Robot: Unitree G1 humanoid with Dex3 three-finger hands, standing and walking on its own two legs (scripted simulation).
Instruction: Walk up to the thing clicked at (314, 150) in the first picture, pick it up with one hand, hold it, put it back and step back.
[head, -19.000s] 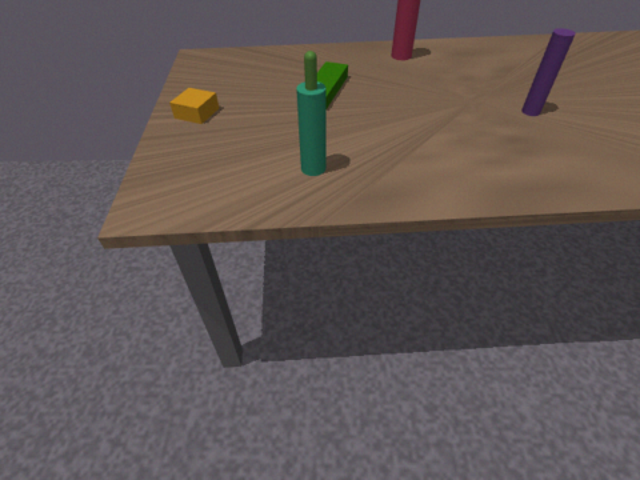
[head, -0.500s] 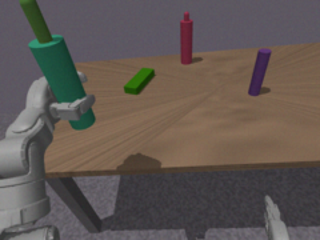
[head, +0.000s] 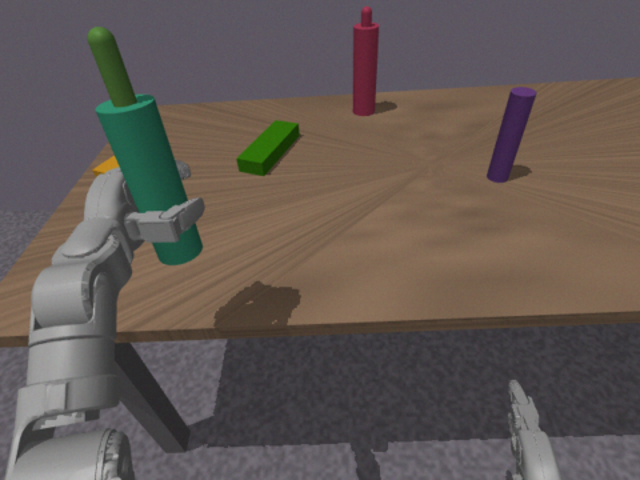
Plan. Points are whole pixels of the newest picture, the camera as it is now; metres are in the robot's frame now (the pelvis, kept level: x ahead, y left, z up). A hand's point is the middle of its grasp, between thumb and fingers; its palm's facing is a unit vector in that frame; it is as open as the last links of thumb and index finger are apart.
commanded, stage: crouch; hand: left
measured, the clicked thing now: (146, 159) +0.40 +0.18 +0.27
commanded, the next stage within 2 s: lower in 1.46 s
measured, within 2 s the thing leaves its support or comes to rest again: neither
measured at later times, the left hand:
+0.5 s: hand (191, 202) +0.47 +0.18 +0.15, palm faces +0.15 -0.99 -0.01, open 7.7 cm
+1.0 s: hand (208, 205) +0.51 +0.17 +0.11, palm faces +0.15 -0.99 +0.02, open 7.7 cm
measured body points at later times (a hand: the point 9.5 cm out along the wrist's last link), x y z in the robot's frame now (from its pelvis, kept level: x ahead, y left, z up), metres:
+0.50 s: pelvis +0.01 +0.00 -0.01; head +0.03 +0.00 +0.44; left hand +0.45 +0.23 +0.16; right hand +0.17 -0.25 -0.06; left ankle +0.03 +0.13 -0.72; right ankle +0.03 -0.14 -0.72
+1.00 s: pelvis +0.02 +0.00 -0.02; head +0.07 +0.01 +0.43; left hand +0.50 +0.23 +0.11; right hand +0.17 -0.27 -0.05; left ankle +0.03 +0.13 -0.72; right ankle +0.03 -0.14 -0.72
